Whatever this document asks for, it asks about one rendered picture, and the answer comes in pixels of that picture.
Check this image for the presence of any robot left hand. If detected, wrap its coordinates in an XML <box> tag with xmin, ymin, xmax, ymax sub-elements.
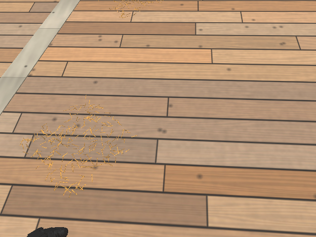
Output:
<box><xmin>27</xmin><ymin>227</ymin><xmax>68</xmax><ymax>237</ymax></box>

